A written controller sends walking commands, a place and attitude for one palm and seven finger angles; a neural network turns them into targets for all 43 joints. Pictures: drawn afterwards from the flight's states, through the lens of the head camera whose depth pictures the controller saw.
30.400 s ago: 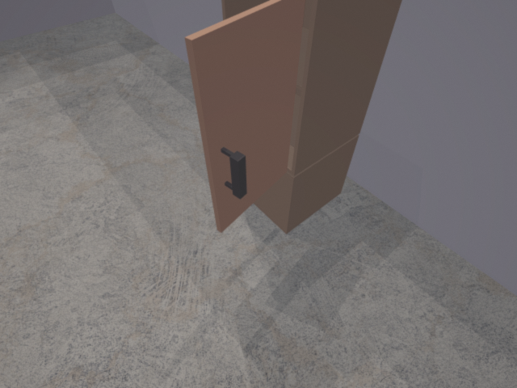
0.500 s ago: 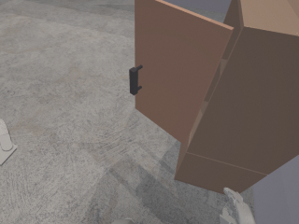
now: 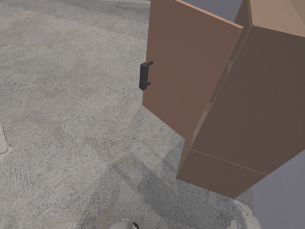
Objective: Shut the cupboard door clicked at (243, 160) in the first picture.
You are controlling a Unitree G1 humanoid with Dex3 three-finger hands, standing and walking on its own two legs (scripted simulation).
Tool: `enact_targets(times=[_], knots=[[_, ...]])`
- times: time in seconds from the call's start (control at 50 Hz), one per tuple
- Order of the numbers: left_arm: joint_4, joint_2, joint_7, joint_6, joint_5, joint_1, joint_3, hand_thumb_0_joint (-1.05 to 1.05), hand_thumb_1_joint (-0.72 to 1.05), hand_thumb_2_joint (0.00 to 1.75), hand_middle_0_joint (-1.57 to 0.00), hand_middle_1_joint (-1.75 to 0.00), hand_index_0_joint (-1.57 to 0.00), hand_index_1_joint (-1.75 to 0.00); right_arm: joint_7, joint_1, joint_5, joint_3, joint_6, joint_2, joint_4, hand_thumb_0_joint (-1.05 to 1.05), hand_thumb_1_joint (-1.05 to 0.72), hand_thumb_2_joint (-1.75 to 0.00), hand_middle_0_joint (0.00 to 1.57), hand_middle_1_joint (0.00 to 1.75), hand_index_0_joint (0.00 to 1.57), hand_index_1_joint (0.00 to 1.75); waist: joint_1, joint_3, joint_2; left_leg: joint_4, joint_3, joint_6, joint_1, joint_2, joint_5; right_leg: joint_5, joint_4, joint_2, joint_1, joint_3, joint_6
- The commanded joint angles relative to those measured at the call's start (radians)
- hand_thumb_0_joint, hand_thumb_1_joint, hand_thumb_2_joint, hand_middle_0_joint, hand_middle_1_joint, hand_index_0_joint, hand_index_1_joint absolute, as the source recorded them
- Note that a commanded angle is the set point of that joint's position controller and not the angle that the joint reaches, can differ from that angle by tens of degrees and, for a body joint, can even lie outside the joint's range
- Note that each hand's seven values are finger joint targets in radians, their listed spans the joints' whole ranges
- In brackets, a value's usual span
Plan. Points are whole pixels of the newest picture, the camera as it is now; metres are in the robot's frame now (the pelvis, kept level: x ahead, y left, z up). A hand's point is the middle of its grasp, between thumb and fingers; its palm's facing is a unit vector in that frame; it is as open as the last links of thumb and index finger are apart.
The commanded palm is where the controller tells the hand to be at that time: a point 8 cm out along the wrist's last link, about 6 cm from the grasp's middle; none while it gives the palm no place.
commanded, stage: step back with the hand held close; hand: left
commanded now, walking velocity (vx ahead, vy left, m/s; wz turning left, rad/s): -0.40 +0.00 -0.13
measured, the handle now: (146, 75) +0.78 +0.05 -0.07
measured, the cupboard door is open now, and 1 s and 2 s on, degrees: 64 64 64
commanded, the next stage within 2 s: stop stepping back and stand still in 0.20 s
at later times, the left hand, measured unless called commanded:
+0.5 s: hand out of the picture +0.07 +0.24 +0.23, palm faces +0.37 -0.83 -0.42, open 7.4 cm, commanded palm +0.05 +0.28 +0.20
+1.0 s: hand out of the picture +0.06 +0.27 +0.22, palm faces +0.33 -0.75 -0.57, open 7.4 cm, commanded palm +0.04 +0.29 +0.20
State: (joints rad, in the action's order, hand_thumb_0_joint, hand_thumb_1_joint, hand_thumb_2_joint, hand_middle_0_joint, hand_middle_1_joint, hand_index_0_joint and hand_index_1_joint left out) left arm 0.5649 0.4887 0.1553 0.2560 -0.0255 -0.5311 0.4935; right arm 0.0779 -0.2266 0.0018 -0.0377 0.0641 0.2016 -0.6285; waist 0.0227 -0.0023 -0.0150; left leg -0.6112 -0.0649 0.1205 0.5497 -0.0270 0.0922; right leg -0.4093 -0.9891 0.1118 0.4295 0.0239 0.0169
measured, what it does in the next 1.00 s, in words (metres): walks backwards: right foot, then left foot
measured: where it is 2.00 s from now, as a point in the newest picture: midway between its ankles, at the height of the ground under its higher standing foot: outside the picture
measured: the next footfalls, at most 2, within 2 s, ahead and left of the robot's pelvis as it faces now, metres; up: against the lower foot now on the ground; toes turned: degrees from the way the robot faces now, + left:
right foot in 0.26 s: -0.26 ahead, -0.11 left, +0.00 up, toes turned -11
left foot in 0.62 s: +0.01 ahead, +0.11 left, +0.00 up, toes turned -7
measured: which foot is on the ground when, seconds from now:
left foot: down 0.00-0.46, up 0.48-0.60, down 0.62-0.90, up 0.92-1.00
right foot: up 0.00-0.24, down 0.26-0.68, up 0.70-0.90, down 0.92-1.00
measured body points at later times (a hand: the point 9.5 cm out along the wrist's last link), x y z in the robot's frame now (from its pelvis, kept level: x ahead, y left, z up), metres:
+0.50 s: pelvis -0.13 +0.00 -0.02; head -0.20 +0.04 +0.42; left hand +0.05 +0.28 +0.25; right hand -0.05 -0.28 -0.09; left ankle +0.11 +0.05 -0.70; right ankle -0.30 -0.10 -0.72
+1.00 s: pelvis -0.16 +0.03 +0.02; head -0.18 +0.02 +0.47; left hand +0.04 +0.30 +0.25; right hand -0.06 -0.21 -0.09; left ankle -0.07 +0.14 -0.66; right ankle -0.24 -0.02 -0.72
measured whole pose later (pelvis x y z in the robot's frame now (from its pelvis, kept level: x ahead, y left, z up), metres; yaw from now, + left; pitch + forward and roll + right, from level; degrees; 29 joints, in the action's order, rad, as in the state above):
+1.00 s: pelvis -0.16 +0.03 +0.02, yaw -12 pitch +2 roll +1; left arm 0.49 0.50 0.15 0.23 -0.06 -0.63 0.51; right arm 0.05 -0.26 -0.01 0.02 0.05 0.19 -0.68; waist -0.04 -0.09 -0.02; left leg -0.95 -0.05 -0.02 0.58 -0.02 0.34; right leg -0.35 -0.48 0.03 0.15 -0.09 -0.08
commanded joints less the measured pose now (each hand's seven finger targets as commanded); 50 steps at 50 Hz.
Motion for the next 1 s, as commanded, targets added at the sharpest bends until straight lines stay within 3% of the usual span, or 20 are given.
enact_targets(times=[0.0,0.18,0.28,0.32,0.36,0.4,0.46,0.48,0.52,0.58,0.62,0.66,0.68,0.72,0.82,0.86,0.88,0.9,0.94,0.98], knots=[[0.233,0.125,0.016,0.057,-0.033,0.047,0.107,0.0,0.9,0.9,-0.2,-0.3,-0.2,-0.3,-0.004,0.122,-0.009,-0.042,0.099,0.138,0.145,0.0,-0.9,-0.9,0.2,0.3,0.2,0.3,-0.035,-0.179,-0.165,0.487,0.254,-0.061,-0.014,-0.286,0.492,-0.116,-0.03,-0.002,-0.235,-0.064,-0.003],[0.212,0.141,-0.014,0.073,-0.051,0.154,0.053,0.0,0.9,0.9,-0.2,-0.3,-0.2,-0.3,-0.022,0.072,-0.017,-0.026,0.128,0.109,0.062,0.0,-0.9,-0.9,0.2,0.3,0.2,0.3,-0.049,-0.331,-0.186,0.38,0.081,-0.239,-0.576,-0.194,-0.121,0.012,0.693,-0.027,-0.227,-0.08,-0.065],[0.334,0.329,-0.022,0.106,-0.07,0.13,0.239,0.0,0.9,0.9,-0.2,-0.3,-0.2,-0.3,-0.003,0.156,-0.012,0.006,0.108,0.08,0.125,0.0,-0.9,-0.9,0.2,0.3,0.2,0.3,-0.06,-0.318,0.037,0.036,-0.035,-0.188,-0.58,-0.055,0.02,0.292,0.743,-0.257,-0.057,0.035,-0.088],[0.31,0.261,-0.027,0.094,-0.061,0.088,0.18,0.0,0.9,0.9,-0.2,-0.3,-0.2,-0.3,0.011,0.148,0.011,-0.006,0.1,0.095,0.147,0.0,-0.9,-0.9,0.2,0.3,0.2,0.3,-0.01,-0.225,0.114,-0.053,0.005,-0.138,-0.653,-0.022,-0.013,0.337,0.607,-0.258,0.089,0.0,-0.086],[0.25,0.255,-0.026,0.026,-0.069,-0.029,0.215,0.0,0.9,0.9,-0.2,-0.3,-0.2,-0.3,0.02,0.128,-0.003,0.012,0.069,0.098,0.163,0.0,-0.9,-0.9,0.2,0.3,0.2,0.3,-0.004,-0.225,-0.131,0.101,0.027,-0.127,-0.578,-0.045,0.032,0.064,0.536,-0.158,0.023,-0.093,-0.077],[0.134,0.196,-0.026,-0.012,-0.071,0.051,0.161,0.0,0.9,0.9,-0.2,-0.3,-0.2,-0.3,0.021,0.144,-0.008,0.014,0.059,0.115,0.158,0.0,-0.9,-0.9,0.2,0.3,0.2,0.3,0.002,-0.015,-0.202,0.2,0.05,-0.174,-0.342,-0.048,0.328,-0.268,0.652,-0.11,0.016,-0.11,-0.094],[0.0,0.212,-0.001,-0.004,-0.037,0.261,0.084,0.0,0.9,0.9,-0.2,-0.3,-0.2,-0.3,0.043,0.102,0.008,-0.026,0.034,0.141,0.101,0.0,-0.9,-0.9,0.2,0.3,0.2,0.3,0.025,0.246,0.255,-0.567,0.151,-0.189,-0.331,-0.02,0.274,-0.61,0.908,-0.442,0.51,0.284,-0.246],[-0.009,0.225,0.008,0.0,-0.027,0.335,0.086,0.0,0.9,0.9,-0.2,-0.3,-0.2,-0.3,0.041,0.113,0.008,-0.029,0.044,0.155,0.092,0.0,-0.9,-0.9,0.2,0.3,0.2,0.3,0.024,0.305,0.248,-0.712,0.177,-0.18,-0.218,-0.031,0.276,-0.588,0.934,-0.496,0.538,0.341,-0.286],[-0.09,0.134,-0.004,0.002,-0.007,0.418,-0.025,0.0,0.9,0.9,-0.2,-0.3,-0.2,-0.3,0.033,0.096,0.017,0.011,0.056,0.14,0.103,0.0,-0.9,-0.9,0.2,0.3,0.2,0.3,0.04,0.359,0.139,-0.478,0.127,-0.138,-0.049,-0.094,0.271,-0.207,0.791,-0.407,0.245,0.1,-0.211],[-0.115,0.097,-0.001,-0.018,0.009,0.597,-0.134,0.0,0.9,0.9,-0.2,-0.3,-0.2,-0.3,0.026,0.07,0.028,-0.005,0.082,0.167,0.074,0.0,-0.9,-0.9,0.2,0.3,0.2,0.3,0.057,0.326,-0.039,-0.021,0.042,-0.127,-0.201,-0.005,0.122,0.162,0.435,-0.269,0.055,-0.088,-0.087],[0.037,0.118,0.01,-0.016,-0.006,0.507,-0.079,0.0,0.9,0.9,-0.2,-0.3,-0.2,-0.3,0.026,0.06,0.024,-0.017,0.107,0.195,0.132,0.0,-0.9,-0.9,0.2,0.3,0.2,0.3,0.001,0.109,-0.333,0.193,0.346,-0.043,-0.358,-0.136,-0.189,0.148,0.115,-0.105,-0.011,-0.079,-0.021],[0.263,0.194,0.001,0.039,-0.027,0.302,0.036,0.0,0.9,0.9,-0.2,-0.3,-0.2,-0.3,-0.01,0.042,-0.006,-0.01,0.138,0.141,0.151,0.0,-0.9,-0.9,0.2,0.3,0.2,0.3,-0.002,-0.123,-0.351,0.327,0.609,-0.048,-0.428,-0.258,-0.07,-0.137,-0.06,-0.068,-0.033,0.027,-0.032],[0.341,0.269,-0.001,0.063,-0.033,0.204,0.125,0.0,0.9,0.9,-0.2,-0.3,-0.2,-0.3,-0.026,0.069,-0.017,-0.021,0.142,0.145,0.136,0.0,-0.9,-0.9,0.2,0.3,0.2,0.3,-0.016,-0.174,-0.202,0.384,0.609,-0.058,-0.32,-0.26,0.2,-0.154,-0.066,-0.078,-0.105,0.042,-0.026],[0.399,0.233,-0.004,0.066,-0.055,-0.035,0.176,0.0,0.9,0.9,-0.2,-0.3,-0.2,-0.3,-0.044,0.082,-0.016,-0.029,0.133,0.13,0.16,0.0,-0.9,-0.9,0.2,0.3,0.2,0.3,-0.027,-0.238,-0.097,0.435,0.398,-0.068,-0.23,-0.219,0.476,-0.091,0.036,-0.062,-0.226,-0.034,-0.03],[0.285,0.196,0.012,0.015,-0.068,-0.247,0.208,0.0,0.9,0.9,-0.2,-0.3,-0.2,-0.3,-0.03,0.087,-0.025,0.001,0.068,0.101,0.164,0.0,-0.9,-0.9,0.2,0.3,0.2,0.3,-0.019,-0.18,-0.399,0.394,0.092,-0.148,-0.03,-0.127,0.562,-0.123,0.431,-0.014,-0.459,-0.191,-0.064],[0.128,0.161,0.019,-0.024,-0.046,-0.166,0.18,0.0,0.9,0.9,-0.2,-0.3,-0.2,-0.3,-0.015,0.079,-0.013,-0.007,0.032,0.088,0.138,0.0,-0.9,-0.9,0.2,0.3,0.2,0.3,-0.015,-0.088,-0.125,0.026,0.001,-0.146,0.109,-0.047,0.521,-0.16,0.65,-0.171,-0.435,0.026,-0.114],[0.068,0.162,0.022,-0.038,-0.032,-0.115,0.169,0.0,0.9,0.9,-0.2,-0.3,-0.2,-0.3,-0.015,0.071,-0.01,-0.011,0.013,0.085,0.134,0.0,-0.9,-0.9,0.2,0.3,0.2,0.3,-0.014,-0.037,0.138,-0.28,0.011,-0.139,0.193,0.0,0.423,-0.313,0.831,-0.408,-0.324,0.414,-0.189],[0.044,0.164,0.025,-0.034,-0.037,-0.016,0.143,0.0,0.9,0.9,-0.2,-0.3,-0.2,-0.3,-0.007,0.074,-0.016,-0.008,0.018,0.113,0.121,0.0,-0.9,-0.9,0.2,0.3,0.2,0.3,-0.004,0.064,0.181,-0.448,0.067,-0.138,0.273,-0.006,0.343,-0.181,0.908,-0.505,-0.259,0.515,-0.223],[-0.105,0.131,0.031,-0.017,-0.036,0.02,0.114,0.0,0.9,0.9,-0.2,-0.3,-0.2,-0.3,-0.007,0.03,-0.008,0.006,0.048,0.101,0.09,0.0,-0.9,-0.9,0.2,0.3,0.2,0.3,0.016,-0.054,0.17,-0.463,0.071,-0.141,0.246,-0.021,0.247,0.257,0.738,-0.42,-0.416,0.303,-0.186],[-0.217,0.042,0.017,-0.045,-0.031,0.112,-0.009,0.0,0.9,0.9,-0.2,-0.3,-0.2,-0.3,0.0,0.055,0.018,-0.008,0.036,0.127,0.098,0.0,-0.9,-0.9,0.2,0.3,0.2,0.3,0.006,0.003,0.188,-0.405,0.056,-0.141,0.167,-0.029,0.174,0.168,0.713,-0.356,-0.296,0.209,-0.124]])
